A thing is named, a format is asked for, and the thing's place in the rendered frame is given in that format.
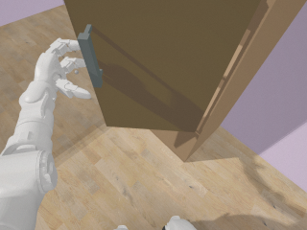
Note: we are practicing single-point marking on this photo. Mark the robot left hand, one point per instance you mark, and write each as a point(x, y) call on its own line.
point(48, 68)

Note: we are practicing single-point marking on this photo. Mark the left robot forearm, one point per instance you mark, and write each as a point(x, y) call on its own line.
point(35, 124)

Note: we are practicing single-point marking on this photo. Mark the cupboard door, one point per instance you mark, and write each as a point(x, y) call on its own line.
point(162, 60)

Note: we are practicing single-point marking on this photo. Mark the right robot thigh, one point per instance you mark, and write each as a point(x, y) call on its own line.
point(179, 224)

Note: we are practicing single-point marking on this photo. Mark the left robot upper arm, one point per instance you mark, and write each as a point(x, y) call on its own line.
point(25, 178)

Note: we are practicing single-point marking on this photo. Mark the robot left shin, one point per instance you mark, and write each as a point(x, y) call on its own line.
point(122, 226)

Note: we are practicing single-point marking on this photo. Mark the handle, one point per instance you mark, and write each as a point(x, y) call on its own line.
point(89, 57)

